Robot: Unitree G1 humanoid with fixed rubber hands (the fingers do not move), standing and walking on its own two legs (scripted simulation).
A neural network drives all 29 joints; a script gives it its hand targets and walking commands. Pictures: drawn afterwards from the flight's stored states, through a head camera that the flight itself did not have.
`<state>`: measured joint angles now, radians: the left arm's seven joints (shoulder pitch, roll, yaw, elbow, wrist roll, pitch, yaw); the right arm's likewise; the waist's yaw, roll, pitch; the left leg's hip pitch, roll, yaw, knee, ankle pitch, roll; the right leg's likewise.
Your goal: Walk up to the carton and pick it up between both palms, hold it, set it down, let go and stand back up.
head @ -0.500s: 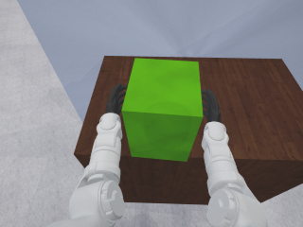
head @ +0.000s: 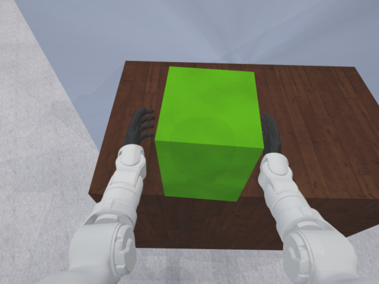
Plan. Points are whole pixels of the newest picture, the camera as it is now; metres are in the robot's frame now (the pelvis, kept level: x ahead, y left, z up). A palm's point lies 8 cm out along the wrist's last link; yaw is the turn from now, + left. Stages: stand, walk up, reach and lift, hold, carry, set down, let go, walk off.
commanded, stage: set down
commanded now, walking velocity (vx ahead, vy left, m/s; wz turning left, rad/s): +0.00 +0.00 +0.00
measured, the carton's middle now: (205, 139) +0.42 +0.00 +0.04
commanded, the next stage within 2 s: none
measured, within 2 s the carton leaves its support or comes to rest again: neither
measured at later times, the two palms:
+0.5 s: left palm (116, 186) +0.31 +0.19 +0.02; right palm (300, 195) +0.29 -0.19 +0.03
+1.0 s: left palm (105, 226) +0.23 +0.19 +0.01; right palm (319, 239) +0.21 -0.20 +0.03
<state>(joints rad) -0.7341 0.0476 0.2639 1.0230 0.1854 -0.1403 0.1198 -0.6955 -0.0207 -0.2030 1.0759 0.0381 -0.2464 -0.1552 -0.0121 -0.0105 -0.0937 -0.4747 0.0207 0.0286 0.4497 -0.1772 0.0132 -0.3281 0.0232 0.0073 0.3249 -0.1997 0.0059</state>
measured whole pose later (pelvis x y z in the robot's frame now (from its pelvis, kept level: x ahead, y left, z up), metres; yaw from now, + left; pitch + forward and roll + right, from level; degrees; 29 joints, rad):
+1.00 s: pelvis -0.06 -0.01 +0.00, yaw +0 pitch +3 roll -2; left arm -0.10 0.15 0.05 0.44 -0.06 0.02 0.05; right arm 0.01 -0.11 -0.02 0.36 0.19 -0.06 -0.10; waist -0.01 -0.01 -0.09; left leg -0.39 0.03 0.03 0.44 -0.11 0.01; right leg -0.28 0.03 0.01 0.39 -0.17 0.01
